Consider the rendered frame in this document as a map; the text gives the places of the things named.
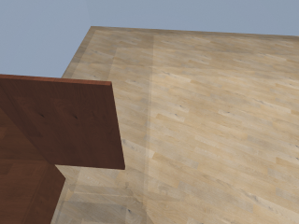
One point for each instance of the cupboard door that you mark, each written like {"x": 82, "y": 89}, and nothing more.
{"x": 71, "y": 122}

